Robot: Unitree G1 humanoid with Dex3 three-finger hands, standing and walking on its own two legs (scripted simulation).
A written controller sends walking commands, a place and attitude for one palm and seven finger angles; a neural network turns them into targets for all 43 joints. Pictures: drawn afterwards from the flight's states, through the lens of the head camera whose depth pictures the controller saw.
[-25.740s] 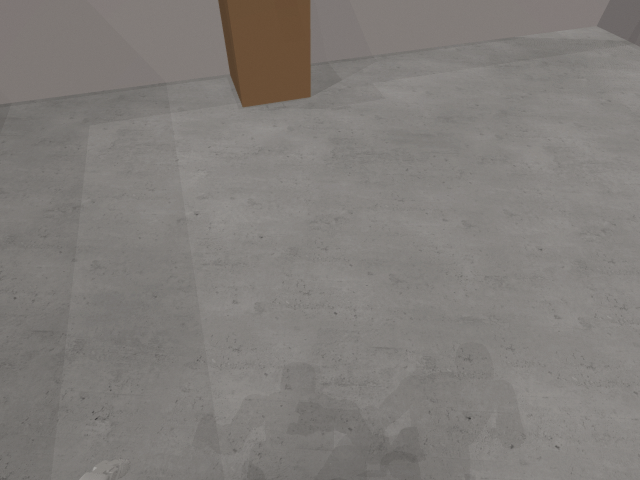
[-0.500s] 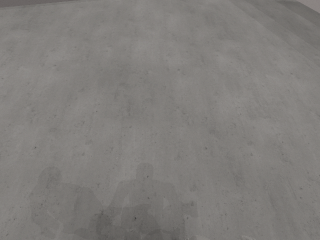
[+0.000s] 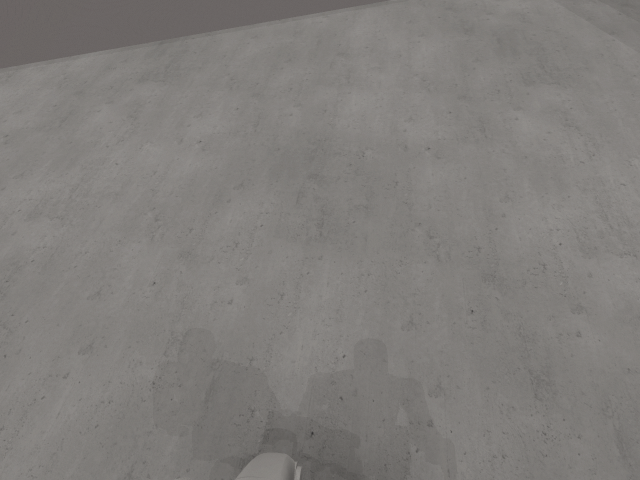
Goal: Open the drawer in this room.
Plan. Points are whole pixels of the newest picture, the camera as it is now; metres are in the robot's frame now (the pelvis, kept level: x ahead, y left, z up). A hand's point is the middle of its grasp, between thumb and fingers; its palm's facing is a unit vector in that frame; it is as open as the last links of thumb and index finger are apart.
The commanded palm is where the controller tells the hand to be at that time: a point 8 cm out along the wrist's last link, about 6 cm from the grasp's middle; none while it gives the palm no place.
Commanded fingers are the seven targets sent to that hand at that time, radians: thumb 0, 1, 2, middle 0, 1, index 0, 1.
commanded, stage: turn or walk to find it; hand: left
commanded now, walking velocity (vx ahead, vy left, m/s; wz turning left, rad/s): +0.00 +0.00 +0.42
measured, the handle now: out of the picture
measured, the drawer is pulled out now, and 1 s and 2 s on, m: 0.00 0.00 0.00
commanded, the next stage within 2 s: none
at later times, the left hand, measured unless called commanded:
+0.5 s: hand out of the picture -0.04 +0.26 -0.17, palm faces +0.28 -0.93 -0.23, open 7.4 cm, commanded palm none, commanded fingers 0.00 0.90 0.90 -0.20 -0.30 -0.20 -0.30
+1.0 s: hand out of the picture -0.06 +0.19 -0.15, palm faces +0.44 -0.86 -0.25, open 7.4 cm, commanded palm none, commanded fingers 0.00 0.90 0.90 -0.20 -0.30 -0.20 -0.30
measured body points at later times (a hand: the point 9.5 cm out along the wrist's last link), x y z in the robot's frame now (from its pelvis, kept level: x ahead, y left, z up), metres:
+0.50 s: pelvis -0.03 +0.04 +0.00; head +0.00 +0.07 +0.45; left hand -0.05 +0.31 -0.16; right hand +0.14 -0.17 -0.13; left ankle -0.03 +0.14 -0.74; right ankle -0.01 -0.10 -0.67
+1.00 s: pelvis -0.04 -0.01 +0.00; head -0.01 -0.01 +0.45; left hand -0.09 +0.24 -0.13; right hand +0.10 -0.22 -0.16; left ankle -0.12 +0.12 -0.66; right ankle +0.01 -0.10 -0.74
